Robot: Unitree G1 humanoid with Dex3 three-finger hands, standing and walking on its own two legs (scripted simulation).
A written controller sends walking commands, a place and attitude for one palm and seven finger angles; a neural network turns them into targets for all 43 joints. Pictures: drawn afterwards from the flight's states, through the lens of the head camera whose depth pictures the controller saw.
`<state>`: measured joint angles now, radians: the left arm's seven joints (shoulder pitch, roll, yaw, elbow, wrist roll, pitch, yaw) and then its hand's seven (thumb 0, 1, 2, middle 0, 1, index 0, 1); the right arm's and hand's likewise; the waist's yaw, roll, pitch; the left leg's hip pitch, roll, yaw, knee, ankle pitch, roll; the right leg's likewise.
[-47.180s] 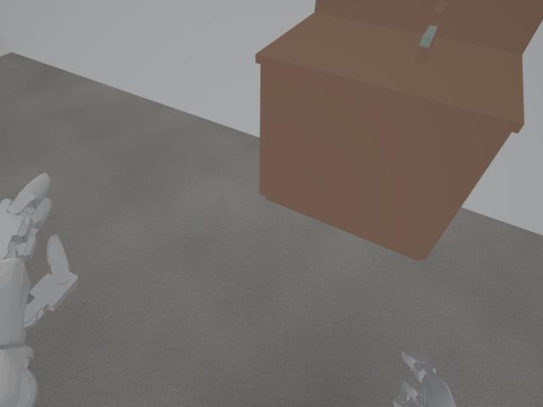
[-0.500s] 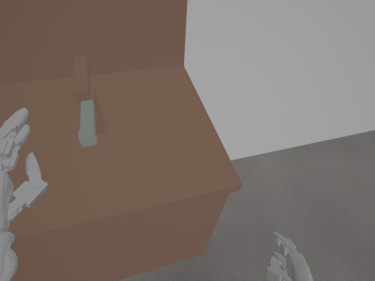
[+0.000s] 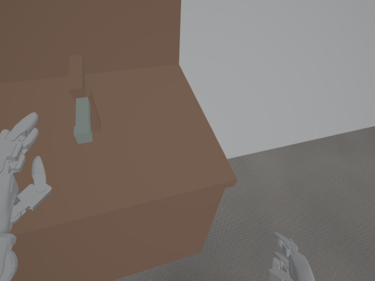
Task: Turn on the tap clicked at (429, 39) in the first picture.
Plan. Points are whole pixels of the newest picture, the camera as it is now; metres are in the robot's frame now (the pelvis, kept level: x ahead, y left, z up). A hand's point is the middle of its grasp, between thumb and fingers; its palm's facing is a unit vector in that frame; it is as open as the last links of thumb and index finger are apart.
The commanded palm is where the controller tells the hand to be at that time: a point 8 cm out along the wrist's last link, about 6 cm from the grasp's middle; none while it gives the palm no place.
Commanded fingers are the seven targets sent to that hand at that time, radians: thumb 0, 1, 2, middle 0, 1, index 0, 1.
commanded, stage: come to a stop and stand still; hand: left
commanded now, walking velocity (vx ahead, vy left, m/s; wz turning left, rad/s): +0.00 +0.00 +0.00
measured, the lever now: (83, 134) +0.36 +0.25 +0.12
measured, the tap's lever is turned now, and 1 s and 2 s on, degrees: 0 0 0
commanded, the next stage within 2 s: look again from close up in 0.32 s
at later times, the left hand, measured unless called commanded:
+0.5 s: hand (44, 174) +0.23 +0.25 +0.16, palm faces +0.37 -0.86 -0.36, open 7.4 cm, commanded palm +0.17 +0.29 +0.18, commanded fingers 0.00 0.90 0.90 -0.20 -0.30 -0.20 -0.30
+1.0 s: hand (24, 157) +0.25 +0.28 +0.19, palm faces +0.44 -0.82 -0.36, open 7.4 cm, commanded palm +0.16 +0.29 +0.18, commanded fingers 0.00 0.90 0.90 -0.20 -0.30 -0.20 -0.30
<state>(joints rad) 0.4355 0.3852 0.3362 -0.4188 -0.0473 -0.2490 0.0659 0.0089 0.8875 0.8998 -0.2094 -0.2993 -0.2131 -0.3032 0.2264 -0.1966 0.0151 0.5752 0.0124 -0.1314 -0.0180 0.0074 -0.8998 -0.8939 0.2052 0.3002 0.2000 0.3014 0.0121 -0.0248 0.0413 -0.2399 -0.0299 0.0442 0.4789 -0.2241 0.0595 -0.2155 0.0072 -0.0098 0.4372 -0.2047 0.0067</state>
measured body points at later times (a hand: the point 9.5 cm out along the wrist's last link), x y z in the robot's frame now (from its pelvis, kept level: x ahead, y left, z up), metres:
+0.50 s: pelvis +0.02 +0.00 +0.00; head +0.04 +0.03 +0.45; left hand +0.21 +0.30 +0.18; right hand +0.20 -0.21 -0.06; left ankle +0.02 +0.08 -0.74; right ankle +0.02 -0.13 -0.74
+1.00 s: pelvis +0.00 +0.01 +0.00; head +0.03 +0.03 +0.45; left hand +0.22 +0.32 +0.21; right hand +0.19 -0.21 -0.07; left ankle +0.02 +0.08 -0.74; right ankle +0.02 -0.13 -0.74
